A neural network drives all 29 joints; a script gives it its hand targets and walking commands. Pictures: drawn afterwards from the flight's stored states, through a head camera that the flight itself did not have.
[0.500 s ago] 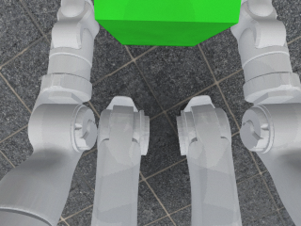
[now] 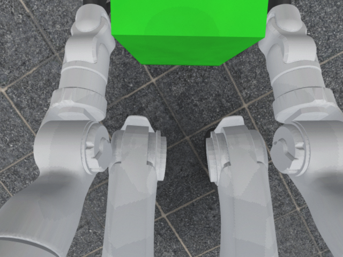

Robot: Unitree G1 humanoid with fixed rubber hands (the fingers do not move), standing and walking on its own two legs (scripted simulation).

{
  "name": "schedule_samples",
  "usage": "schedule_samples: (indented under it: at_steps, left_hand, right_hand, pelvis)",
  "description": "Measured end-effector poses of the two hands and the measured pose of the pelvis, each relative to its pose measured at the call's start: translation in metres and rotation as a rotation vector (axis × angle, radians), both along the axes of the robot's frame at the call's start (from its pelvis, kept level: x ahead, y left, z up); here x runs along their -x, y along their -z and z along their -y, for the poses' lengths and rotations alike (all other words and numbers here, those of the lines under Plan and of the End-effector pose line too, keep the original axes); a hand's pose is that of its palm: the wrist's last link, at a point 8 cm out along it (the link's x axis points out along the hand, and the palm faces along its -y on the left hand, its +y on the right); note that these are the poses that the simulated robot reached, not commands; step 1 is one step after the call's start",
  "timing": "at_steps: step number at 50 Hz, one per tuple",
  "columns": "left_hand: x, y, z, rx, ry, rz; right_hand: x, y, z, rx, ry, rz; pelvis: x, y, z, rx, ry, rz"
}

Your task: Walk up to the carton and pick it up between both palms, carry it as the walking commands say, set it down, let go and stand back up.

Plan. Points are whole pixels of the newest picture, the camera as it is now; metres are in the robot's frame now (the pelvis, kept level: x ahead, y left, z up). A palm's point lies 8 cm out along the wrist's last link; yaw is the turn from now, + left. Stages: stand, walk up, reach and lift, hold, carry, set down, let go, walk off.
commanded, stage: set down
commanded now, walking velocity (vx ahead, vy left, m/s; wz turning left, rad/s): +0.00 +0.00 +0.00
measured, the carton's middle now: (183, 18) +0.53 +0.00 -0.21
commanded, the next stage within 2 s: none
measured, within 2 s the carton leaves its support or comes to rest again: rests again in 0.30 s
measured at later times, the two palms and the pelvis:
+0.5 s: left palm (97, 8) +0.53 +0.16 -0.15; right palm (275, 8) +0.52 -0.16 -0.15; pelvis +0.02 +0.00 +0.00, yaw +0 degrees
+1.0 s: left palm (86, 24) +0.51 +0.19 -0.18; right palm (281, 26) +0.50 -0.19 -0.18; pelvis +0.00 +0.00 +0.01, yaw +1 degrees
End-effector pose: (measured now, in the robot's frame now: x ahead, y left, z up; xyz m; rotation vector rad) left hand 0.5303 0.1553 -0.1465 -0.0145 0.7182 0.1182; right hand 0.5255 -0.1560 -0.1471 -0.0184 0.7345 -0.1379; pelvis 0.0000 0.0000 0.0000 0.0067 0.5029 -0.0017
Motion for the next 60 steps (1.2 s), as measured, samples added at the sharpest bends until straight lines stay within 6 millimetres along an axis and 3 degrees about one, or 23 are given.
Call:
schedule_samples:
  at_steps: [14,32,40,48,51,60]
  left_hand:
    - [-0.002,0.0,0.0,0.013,-0.006,-0.01]
    - [0.005,0.004,-0.001,-0.016,0.022,0.024]
    - [0.026,0.021,-0.015,-0.074,0.017,-0.029]
    - [0.02,0.034,-0.032,-0.095,0.019,0.0]
    - [0.017,0.032,-0.035,-0.08,-0.003,0.005]
    - [0.013,0.005,-0.03,-0.051,0.007,0.047]
  right_hand:
    - [-0.003,-0.001,0.0,0.0,-0.006,-0.018]
    - [0.005,0.001,0.001,0.02,-0.035,0.016]
    - [0.021,0.019,0.007,0.011,-0.032,-0.004]
    - [0.021,0.038,0.026,0.033,-0.026,0.029]
    - [0.021,0.034,0.032,0.024,-0.007,0.028]
    - [0.01,-0.009,0.027,0.029,-0.032,0.085]
  pelvis:
    - [-0.021,0.002,-0.003,0.004,0.001,-0.138]
    - [-0.016,-0.003,-0.002,0.001,0.003,-0.141]
    - [-0.012,-0.012,-0.002,0.001,-0.006,-0.134]
    - [0.0,-0.016,-0.001,0.001,-0.013,-0.03]
    - [-0.002,-0.012,-0.001,0.0,-0.011,-0.024]
    - [-0.004,-0.022,-0.003,0.008,-0.009,0.012]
